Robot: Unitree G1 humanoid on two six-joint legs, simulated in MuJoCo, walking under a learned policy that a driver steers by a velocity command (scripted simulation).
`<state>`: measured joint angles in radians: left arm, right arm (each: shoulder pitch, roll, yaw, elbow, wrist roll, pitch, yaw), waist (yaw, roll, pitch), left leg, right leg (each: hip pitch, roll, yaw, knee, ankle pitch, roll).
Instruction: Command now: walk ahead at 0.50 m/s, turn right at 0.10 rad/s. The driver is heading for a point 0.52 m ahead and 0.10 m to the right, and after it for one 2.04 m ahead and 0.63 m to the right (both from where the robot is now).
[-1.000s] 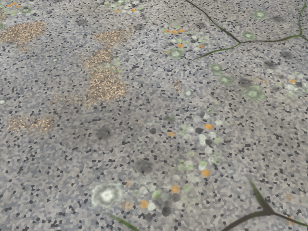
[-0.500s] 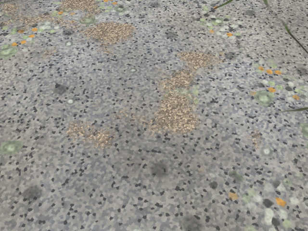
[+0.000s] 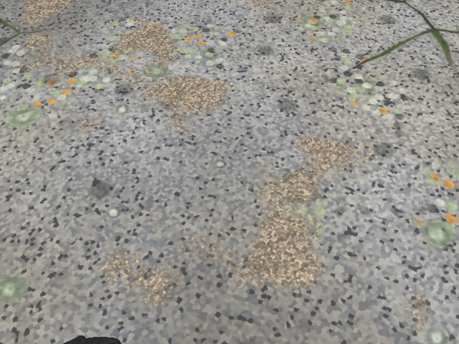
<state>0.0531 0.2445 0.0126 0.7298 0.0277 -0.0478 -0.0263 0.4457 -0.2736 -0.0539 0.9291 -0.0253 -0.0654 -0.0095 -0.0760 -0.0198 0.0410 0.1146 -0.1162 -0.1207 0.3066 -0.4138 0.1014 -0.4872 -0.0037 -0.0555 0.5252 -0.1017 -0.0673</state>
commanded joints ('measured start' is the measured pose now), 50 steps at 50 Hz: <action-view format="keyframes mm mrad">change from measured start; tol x32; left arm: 1 399 199 70 56 16 -23 30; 50 211 177 37 8 21 24 30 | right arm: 1 -24 -128 -18 -62 -3 -16 -4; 22 -522 -59 36 -298 -2 2 32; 28 -82 -269 -25 -234 -41 -25 -22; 50 -25 -30 21 -131 2 29 3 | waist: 1 220 9 -233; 29 51 282 -304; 50 48 -143 -177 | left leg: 1 -219 194 39 578 828 19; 3 -699 30 37 1025 -42 -26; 21 -710 136 107 332 363 -150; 26 -272 98 87 128 267 -82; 29 101 594 -631 5 187 119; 37 -225 375 22 11 1032 93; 47 -271 338 99 93 784 56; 50 -436 201 179 327 59 -62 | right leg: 1 540 -114 170 -62 -116 -108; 3 714 -348 847 -256 -191 -267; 8 360 -165 404 -299 144 -189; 23 424 -123 431 -208 284 -126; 26 326 -61 422 8 339 -68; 28 -28 141 198 507 -360 -3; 30 -142 51 161 698 -403 3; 47 226 36 34 9 -71 33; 50 524 -299 370 -130 548 -50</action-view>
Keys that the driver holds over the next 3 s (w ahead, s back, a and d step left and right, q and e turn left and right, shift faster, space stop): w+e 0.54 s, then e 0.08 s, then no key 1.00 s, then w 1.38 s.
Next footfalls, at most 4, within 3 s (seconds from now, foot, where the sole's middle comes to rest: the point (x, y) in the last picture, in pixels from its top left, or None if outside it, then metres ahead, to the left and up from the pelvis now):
0.54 left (209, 342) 0.47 0.05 -0.76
0.98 right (289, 337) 0.47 -0.18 -0.76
1.24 left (211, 326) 0.51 0.04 -0.76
2.38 left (273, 215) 0.87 -0.19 -0.76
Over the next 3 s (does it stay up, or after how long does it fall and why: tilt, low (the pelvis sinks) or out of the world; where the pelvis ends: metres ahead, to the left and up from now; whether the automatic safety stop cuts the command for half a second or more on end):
stays up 1.00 -0.35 0.00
